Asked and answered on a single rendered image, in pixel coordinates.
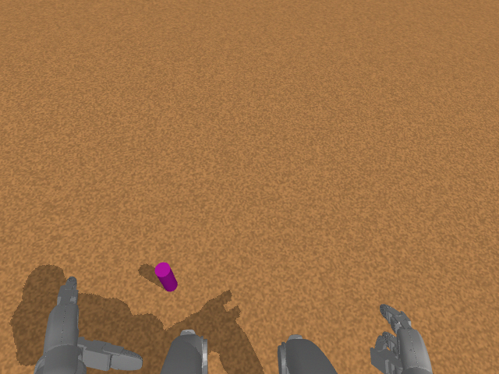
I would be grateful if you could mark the left robot arm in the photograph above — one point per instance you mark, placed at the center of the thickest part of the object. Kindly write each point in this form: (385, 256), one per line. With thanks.
(65, 359)

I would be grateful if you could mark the left robot hand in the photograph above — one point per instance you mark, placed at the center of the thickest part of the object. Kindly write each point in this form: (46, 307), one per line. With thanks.
(62, 329)

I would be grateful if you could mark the right robot hand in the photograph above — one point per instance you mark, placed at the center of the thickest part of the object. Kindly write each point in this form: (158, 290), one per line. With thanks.
(407, 349)

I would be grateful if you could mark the can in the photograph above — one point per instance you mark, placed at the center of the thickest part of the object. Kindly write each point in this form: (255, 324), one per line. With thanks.
(166, 276)

